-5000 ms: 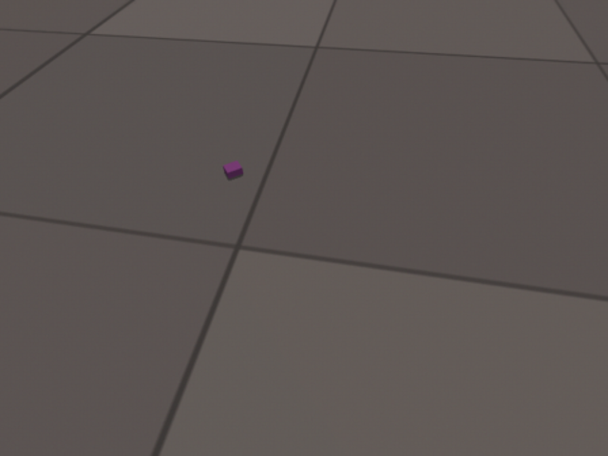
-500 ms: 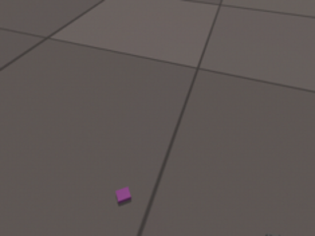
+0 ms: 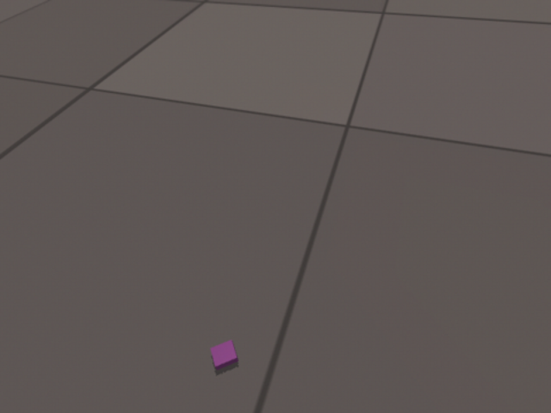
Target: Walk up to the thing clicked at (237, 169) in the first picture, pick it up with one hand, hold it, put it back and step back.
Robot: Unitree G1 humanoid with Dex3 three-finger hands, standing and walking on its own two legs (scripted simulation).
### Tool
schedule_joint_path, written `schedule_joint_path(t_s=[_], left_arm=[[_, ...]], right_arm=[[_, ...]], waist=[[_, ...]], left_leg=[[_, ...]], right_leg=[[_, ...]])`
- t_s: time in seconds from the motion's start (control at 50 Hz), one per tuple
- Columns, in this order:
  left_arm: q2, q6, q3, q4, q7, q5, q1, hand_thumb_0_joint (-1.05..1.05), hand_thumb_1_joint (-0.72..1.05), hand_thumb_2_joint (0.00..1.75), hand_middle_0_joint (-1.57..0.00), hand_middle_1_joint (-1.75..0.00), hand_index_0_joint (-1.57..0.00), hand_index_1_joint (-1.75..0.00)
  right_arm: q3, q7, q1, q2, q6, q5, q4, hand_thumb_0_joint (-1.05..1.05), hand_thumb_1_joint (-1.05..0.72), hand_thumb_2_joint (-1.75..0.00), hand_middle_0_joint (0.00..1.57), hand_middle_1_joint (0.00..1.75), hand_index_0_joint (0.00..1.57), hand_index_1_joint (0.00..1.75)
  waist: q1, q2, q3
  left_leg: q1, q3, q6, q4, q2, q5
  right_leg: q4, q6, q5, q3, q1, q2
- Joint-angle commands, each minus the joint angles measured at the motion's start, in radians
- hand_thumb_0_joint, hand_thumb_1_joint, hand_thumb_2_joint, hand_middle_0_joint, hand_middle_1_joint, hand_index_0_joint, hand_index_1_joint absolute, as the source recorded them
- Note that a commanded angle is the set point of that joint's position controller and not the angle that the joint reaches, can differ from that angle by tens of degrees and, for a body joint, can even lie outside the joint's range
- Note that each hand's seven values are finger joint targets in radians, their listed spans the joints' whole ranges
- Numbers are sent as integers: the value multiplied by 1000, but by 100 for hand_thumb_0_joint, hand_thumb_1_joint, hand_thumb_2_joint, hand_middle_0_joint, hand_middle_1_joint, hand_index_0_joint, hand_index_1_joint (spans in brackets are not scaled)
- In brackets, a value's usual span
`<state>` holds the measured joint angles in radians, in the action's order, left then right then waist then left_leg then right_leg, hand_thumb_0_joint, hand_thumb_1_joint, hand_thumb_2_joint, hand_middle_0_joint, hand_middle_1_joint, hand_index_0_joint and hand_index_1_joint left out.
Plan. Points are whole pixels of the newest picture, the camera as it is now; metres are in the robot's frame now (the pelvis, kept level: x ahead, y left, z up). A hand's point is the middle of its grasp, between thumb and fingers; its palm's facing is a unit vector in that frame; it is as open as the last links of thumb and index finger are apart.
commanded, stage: walk up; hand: left
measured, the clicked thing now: (224, 354) +0.45 +0.25 -0.76
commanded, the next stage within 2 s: stand in 0.62 s
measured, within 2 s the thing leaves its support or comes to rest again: neither
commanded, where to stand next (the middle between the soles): +0.07 +0.01 m, yaw -1 degrees
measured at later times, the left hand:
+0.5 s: hand out of the picture +0.10 +0.26 -0.15, palm faces -0.05 -0.94 -0.35, open 7.4 cm
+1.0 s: hand out of the picture +0.09 +0.25 -0.16, palm faces -0.05 -0.94 -0.34, open 7.4 cm
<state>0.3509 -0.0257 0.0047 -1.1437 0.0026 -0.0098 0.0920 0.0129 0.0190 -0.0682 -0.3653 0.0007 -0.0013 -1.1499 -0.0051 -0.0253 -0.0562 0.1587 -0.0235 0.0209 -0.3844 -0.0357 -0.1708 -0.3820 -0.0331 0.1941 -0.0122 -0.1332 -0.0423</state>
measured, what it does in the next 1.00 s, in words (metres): stands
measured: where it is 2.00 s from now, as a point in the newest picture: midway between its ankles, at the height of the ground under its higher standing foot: outside the picture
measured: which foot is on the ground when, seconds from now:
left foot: down 0.00-1.00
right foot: down 0.00-1.00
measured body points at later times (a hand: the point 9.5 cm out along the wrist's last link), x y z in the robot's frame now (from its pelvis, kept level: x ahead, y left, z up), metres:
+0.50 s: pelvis +0.01 +0.00 +0.00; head +0.02 +0.00 +0.45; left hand +0.11 +0.30 -0.13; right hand +0.07 -0.30 -0.14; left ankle +0.03 +0.13 -0.74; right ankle +0.01 -0.14 -0.74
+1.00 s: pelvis +0.01 +0.00 +0.00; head +0.02 +0.00 +0.45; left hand +0.09 +0.30 -0.13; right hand +0.09 -0.30 -0.13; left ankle +0.03 +0.13 -0.74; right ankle +0.01 -0.14 -0.74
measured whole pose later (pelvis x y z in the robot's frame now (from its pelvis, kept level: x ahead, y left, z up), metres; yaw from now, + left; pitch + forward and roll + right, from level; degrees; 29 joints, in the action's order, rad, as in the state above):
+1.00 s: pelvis +0.01 +0.00 +0.00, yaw +0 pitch -2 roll +0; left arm 0.35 -0.01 0.01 -1.14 0.00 -0.01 0.10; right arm 0.01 0.01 -0.07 -0.35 -0.01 -0.01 -1.15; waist 0.01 0.00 -0.06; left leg 0.13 -0.03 0.02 -0.33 -0.04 -0.16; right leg -0.33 -0.03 0.18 -0.01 -0.11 -0.04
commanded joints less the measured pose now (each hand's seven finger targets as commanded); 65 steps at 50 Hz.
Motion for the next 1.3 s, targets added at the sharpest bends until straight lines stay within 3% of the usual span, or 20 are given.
schedule_joint_path(t_s=[0.0, 0.08, 0.58, 0.6, 0.68, 0.78, 0.9, 0.94, 1.12, 1.2, 1.28], left_arm=[[226, -15, -45, 49, -11, 4, -43, 0, 90, 90, -20, -30, -20, -30], [225, -12, -47, 51, -10, 0, -54, 0, 90, 90, -20, -30, -20, -30], [212, -6, -47, 57, -11, 0, -63, 0, 90, 90, -20, -30, -20, -30], [215, -4, -44, 61, -13, 2, -66, 0, 90, 90, -20, -30, -20, -30], [208, -2, -41, 60, -13, 3, -46, 0, 90, 90, -20, -30, -20, -30], [214, -6, -40, 63, -11, 2, -40, 0, 90, 90, -20, -30, -20, -30], [214, -5, -39, 68, -11, 1, -34, 0, 90, 90, -20, -30, -20, -30], [221, -6, -42, 69, -12, 1, -32, 0, 90, 90, -20, -30, -20, -30], [215, -3, -40, 74, -10, 1, -28, 0, 90, 90, -20, -30, -20, -30], [218, -3, -40, 69, -9, 0, -17, 0, 90, 90, -20, -30, -20, -30], [220, -4, -42, 77, -9, 1, -21, 0, 90, 90, -20, -30, -20, -30]], right_arm=[[35, -10, 62, -199, -19, -1, 60, 0, -90, -90, 20, 30, 20, 30], [36, -10, 53, -203, -21, -4, 54, 0, -90, -90, 20, 30, 20, 30], [43, -17, 30, -202, -20, -6, 61, 0, -90, -90, 20, 30, 20, 30], [37, -20, 35, -190, -23, -9, 61, 0, -90, -90, 20, 30, 20, 30], [40, -19, 43, -197, -24, -8, 59, 0, -90, -90, 20, 30, 20, 30], [39, -17, 44, -193, -24, -5, 60, 0, -90, -90, 20, 30, 20, 30], [37, -17, 47, -196, -22, -4, 59, 0, -90, -90, 20, 30, 20, 30], [37, -17, 48, -195, -23, -5, 60, 0, -90, -90, 20, 30, 20, 30], [36, -19, 39, -197, -23, -6, 61, 0, -90, -90, 20, 30, 20, 30], [33, -17, 31, -193, -20, -5, 59, 0, -90, -90, 20, 30, 20, 30], [35, -18, 23, -197, -24, -8, 59, 0, -90, -90, 20, 30, 20, 30]], waist=[[0, 25, 65], [3, 13, 69], [14, 28, 93], [18, 62, 70], [13, 42, 62], [16, 25, 99], [16, 16, 86], [15, 18, 101], [14, 25, 90], [13, 41, 56], [13, 39, 77]], left_leg=[[-27, 88, -39, 79, -89, 39], [-15, 88, -38, 94, -89, 5], [-70, 69, -37, 86, -93, 100], [-58, 82, -29, 105, -111, 142], [-61, 82, -25, 114, -109, 134], [-80, 74, -27, 105, -108, 150], [-70, 70, -25, 107, -101, 96], [-85, 74, -27, 104, -108, 140], [-74, 73, -26, 101, -108, 115], [-52, 76, -24, 114, -98, 59], [-74, 77, -25, 106, -107, 95]], right_leg=[[102, 44, -48, 84, -22, -81], [105, 45, -42, 83, -8, -78], [86, 39, -148, 78, 1, -78], [85, 38, -147, 75, -7, -85], [98, 34, -106, 72, -8, -81], [101, 36, -142, 77, 15, -90], [121, 36, -113, 83, 8, -92], [108, 39, -141, 79, 19, -94], [112, 44, -115, 79, 13, -93], [128, 39, -71, 80, -6, -88], [118, 46, -89, 85, -1, -93]])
